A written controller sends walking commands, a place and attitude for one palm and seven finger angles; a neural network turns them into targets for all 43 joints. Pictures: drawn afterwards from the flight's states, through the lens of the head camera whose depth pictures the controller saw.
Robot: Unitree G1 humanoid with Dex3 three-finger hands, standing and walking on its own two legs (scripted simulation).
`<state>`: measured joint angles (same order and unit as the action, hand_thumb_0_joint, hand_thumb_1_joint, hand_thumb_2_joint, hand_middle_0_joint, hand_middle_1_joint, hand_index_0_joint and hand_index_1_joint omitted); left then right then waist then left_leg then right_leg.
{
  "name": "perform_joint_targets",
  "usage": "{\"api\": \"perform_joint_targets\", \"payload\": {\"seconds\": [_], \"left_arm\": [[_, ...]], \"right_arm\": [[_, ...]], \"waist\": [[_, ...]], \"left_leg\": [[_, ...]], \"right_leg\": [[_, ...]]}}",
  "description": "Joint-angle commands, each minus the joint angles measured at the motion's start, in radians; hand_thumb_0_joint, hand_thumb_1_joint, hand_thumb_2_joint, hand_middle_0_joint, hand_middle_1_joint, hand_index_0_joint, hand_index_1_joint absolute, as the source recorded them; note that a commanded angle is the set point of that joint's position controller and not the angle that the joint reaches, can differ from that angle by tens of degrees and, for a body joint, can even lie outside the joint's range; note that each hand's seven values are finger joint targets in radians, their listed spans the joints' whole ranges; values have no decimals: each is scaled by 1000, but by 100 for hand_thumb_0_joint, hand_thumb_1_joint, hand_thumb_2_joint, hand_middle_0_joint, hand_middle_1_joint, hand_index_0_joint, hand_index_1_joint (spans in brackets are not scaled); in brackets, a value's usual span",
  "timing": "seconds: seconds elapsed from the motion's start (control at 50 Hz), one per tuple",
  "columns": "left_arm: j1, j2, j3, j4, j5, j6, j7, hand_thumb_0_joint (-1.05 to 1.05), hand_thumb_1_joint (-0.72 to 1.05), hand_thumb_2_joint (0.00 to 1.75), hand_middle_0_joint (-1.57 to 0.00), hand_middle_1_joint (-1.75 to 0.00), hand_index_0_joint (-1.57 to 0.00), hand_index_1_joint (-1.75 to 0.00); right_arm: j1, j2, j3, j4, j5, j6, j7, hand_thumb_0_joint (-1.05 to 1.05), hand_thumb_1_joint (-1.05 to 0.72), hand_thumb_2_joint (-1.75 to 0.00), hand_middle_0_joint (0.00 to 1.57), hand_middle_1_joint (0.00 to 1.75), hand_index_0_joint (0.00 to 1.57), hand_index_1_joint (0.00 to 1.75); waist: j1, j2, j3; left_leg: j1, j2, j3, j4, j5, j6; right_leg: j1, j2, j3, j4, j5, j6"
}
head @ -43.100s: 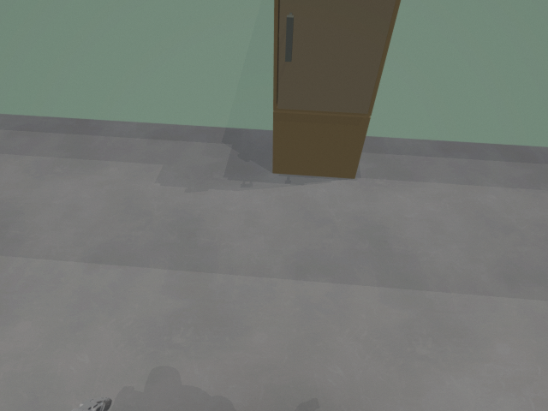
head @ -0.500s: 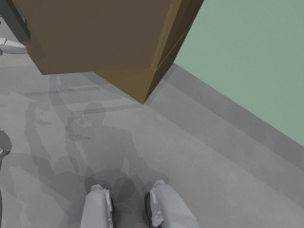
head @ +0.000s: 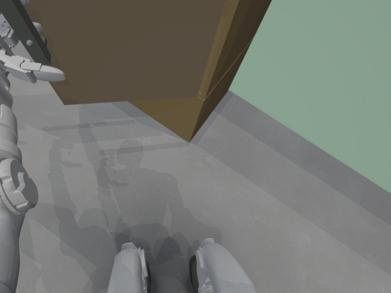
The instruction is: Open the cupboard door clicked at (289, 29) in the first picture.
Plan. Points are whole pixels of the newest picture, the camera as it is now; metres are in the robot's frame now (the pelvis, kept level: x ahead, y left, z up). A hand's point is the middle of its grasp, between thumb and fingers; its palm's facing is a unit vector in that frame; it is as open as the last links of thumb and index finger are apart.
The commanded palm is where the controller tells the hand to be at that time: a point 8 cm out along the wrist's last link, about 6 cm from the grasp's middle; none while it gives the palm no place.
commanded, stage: slide the fingers in behind the handle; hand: left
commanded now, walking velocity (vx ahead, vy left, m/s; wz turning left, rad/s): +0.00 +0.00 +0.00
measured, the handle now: (24, 18) +0.62 +0.25 +0.08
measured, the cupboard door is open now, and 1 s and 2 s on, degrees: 43 44 64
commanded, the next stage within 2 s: close the thumb around the handle in 0.44 s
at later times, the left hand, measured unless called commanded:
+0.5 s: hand (36, 41) +0.57 +0.22 +0.07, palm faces +0.07 -1.00 -0.02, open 14.0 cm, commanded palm +0.55 +0.25 +0.07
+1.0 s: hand (33, 42) +0.56 +0.23 +0.08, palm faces +0.07 -1.00 -0.02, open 8.4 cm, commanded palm +0.55 +0.25 +0.07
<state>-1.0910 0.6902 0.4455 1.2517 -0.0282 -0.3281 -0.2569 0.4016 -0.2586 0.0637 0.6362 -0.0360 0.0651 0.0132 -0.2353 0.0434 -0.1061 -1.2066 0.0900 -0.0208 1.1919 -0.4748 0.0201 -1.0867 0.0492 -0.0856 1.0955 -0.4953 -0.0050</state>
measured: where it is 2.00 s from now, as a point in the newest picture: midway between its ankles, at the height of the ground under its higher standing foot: outside the picture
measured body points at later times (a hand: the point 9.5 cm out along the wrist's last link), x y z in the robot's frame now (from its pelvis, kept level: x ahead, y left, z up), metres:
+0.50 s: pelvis +0.00 +0.00 -0.01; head +0.18 +0.04 +0.40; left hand +0.56 +0.28 +0.08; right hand -0.04 -0.26 -0.10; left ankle +0.03 +0.10 -0.64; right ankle +0.01 -0.13 -0.64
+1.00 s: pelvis +0.00 +0.00 +0.00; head +0.17 +0.04 +0.41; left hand +0.55 +0.28 +0.08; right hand -0.03 -0.26 -0.10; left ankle +0.03 +0.10 -0.64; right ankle +0.01 -0.13 -0.64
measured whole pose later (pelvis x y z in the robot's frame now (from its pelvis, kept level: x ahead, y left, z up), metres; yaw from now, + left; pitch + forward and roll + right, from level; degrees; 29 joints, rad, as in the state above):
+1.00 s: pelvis +0.00 +0.00 +0.00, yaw +0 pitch +28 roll -6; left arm -1.10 0.68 0.44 1.27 -0.02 -0.34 -0.24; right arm 0.40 -0.26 0.06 0.64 -0.04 0.07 0.01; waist -0.24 0.05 -0.10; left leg -1.21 0.09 -0.01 1.19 -0.47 0.03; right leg -1.09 0.05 -0.08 1.10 -0.49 0.00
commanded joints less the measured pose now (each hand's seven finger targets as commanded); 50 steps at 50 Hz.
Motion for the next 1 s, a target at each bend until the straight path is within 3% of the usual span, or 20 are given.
{"api": "perform_joint_targets", "payload": {"seconds": [0.0,0.06,0.12,0.14,0.2,0.24,0.28,0.34,0.36,0.46,0.48,0.52,0.6,0.64,0.74,0.8,0.82,0.86,0.9,0.98], "left_arm": [[-446,197,2,-193,-21,-88,5,0,-50,30,-30,-120,-30,-120],[-467,207,-8,-177,-9,-79,12,0,-50,30,-30,-120,-30,-120],[-490,242,8,-179,2,-86,21,0,-50,30,-30,-120,-30,-120],[-486,220,-8,-157,6,-81,22,0,-50,30,-30,-120,-30,-120],[-477,239,15,-188,-1,-94,18,0,-50,30,-30,-120,-30,-120],[-497,243,12,-184,-2,-89,13,0,-50,30,-30,-120,-30,-120],[-466,284,48,-169,-2,-83,12,0,-50,30,-30,-120,-30,-120],[-502,257,14,-187,1,-77,9,0,-50,30,-30,-120,-30,-120],[-489,287,38,-192,0,-77,9,0,-50,30,-30,-120,-30,-120],[-500,277,30,-190,-4,-73,5,0,-50,30,-30,-120,-30,-120],[-491,304,57,-202,-1,-80,7,0,-50,30,-30,-120,-30,-120],[-475,261,27,-205,-1,-77,4,0,-50,30,-30,-120,-30,-120],[-477,236,21,-220,-9,-78,9,0,-28,40,-32,-122,-32,-122],[-468,264,41,-194,-8,-69,13,0,-16,44,-32,-124,-32,-124],[-452,287,53,-204,0,-83,18,0,12,56,-34,-127,-34,-127],[-444,227,19,-219,-11,-95,11,0,28,64,-36,-128,-36,-128],[-441,245,35,-219,-14,-95,10,0,34,66,-36,-129,-36,-129],[-439,212,5,-192,-16,-83,7,0,45,71,-37,-130,-37,-130],[-453,230,22,-207,-16,-88,13,0,56,76,-38,-131,-38,-131],[-476,185,-13,-204,-12,-94,25,0,79,85,-39,-134,-39,-134]], "right_arm": [[230,-212,-69,-5,-3,1,-12,0,-90,-90,20,30,20,30],[226,-214,-65,-9,-1,1,-15,0,-90,-90,20,30,20,30],[225,-215,-62,-12,-3,0,-17,0,-90,-90,20,30,20,30],[225,-213,-62,-13,-2,0,-16,0,-90,-90,20,30,20,30],[228,-215,-66,-15,-3,-2,-15,0,-90,-90,20,30,20,30],[230,-215,-63,-13,-4,-1,-16,0,-90,-90,20,30,20,30],[237,-219,-62,-17,-2,2,-18,0,-90,-90,20,30,20,30],[229,-214,-60,-14,-1,2,-16,0,-90,-90,20,30,20,30],[232,-218,-60,-17,-1,3,-17,0,-90,-90,20,30,20,30],[235,-217,-58,-11,-2,1,-18,0,-90,-90,20,30,20,30],[242,-219,-62,-11,-4,1,-19,0,-90,-90,20,30,20,30],[238,-215,-64,-12,-2,3,-16,0,-90,-90,20,30,20,30],[240,-215,-68,-7,-4,6,-13,0,-90,-90,20,30,20,30],[243,-218,-66,-6,-3,7,-15,0,-90,-90,20,30,20,30],[239,-218,-64,-11,-5,5,-15,0,-90,-90,20,30,20,30],[234,-213,-68,-14,-4,3,-11,0,-90,-90,20,30,20,30],[235,-217,-70,-11,-4,6,-13,0,-90,-90,20,30,20,30],[230,-216,-67,-13,0,8,-14,0,-90,-90,20,30,20,30],[233,-218,-69,-12,-2,7,-16,0,-90,-90,20,30,20,30],[231,-217,-70,-7,-6,2,-16,0,-90,-90,20,30,20,30]], "waist": [[-21,222,-526],[-30,193,-504],[-28,225,-524],[-35,209,-501],[-21,227,-570],[-29,220,-560],[-20,199,-563],[-30,226,-549],[-20,215,-562],[-29,225,-562],[-19,239,-583],[-21,256,-584],[-19,263,-579],[-24,210,-551],[-12,221,-553],[-14,246,-563],[-12,226,-564],[-21,213,-522],[-12,228,-542],[-30,236,-526]], "left_leg": [[614,-25,-74,-93,449,8],[559,-28,-64,-93,394,15],[561,-27,-66,-84,404,15],[553,-27,-66,-84,392,15],[585,-28,-68,-76,436,14],[566,-28,-67,-73,433,17],[546,-29,-62,-71,441,20],[549,-26,-62,-70,423,18],[538,-27,-61,-70,416,18],[545,-25,-63,-68,430,18],[574,-24,-69,-70,453,16],[603,-23,-71,-71,473,11],[632,-21,-80,-80,484,7],[583,-22,-71,-82,450,13],[580,-23,-69,-82,459,11],[627,-23,-74,-87,480,6],[618,-22,-73,-87,471,7],[595,-24,-73,-97,431,8],[621,-23,-80,-100,446,6],[638,-20,-91,-104,427,4]], "right_leg": [[63,29,23,-123,309,-18],[78,26,29,-127,286,-14],[64,23,31,-116,286,-16],[57,24,31,-120,279,-14],[74,25,32,-108,309,-16],[84,25,33,-109,316,-13],[107,27,37,-105,333,-13],[88,27,35,-109,318,-11],[107,27,36,-109,316,-12],[95,28,34,-107,324,-10],[92,28,31,-100,329,-15],[68,28,28,-104,333,-14],[50,28,20,-108,323,-15],[80,30,25,-116,320,-11],[91,28,26,-111,329,-13],[69,29,23,-113,329,-16],[79,28,24,-115,327,-14],[66,28,22,-121,297,-14],[61,28,21,-119,297,-16],[17,26,16,-117,269,-19]]}}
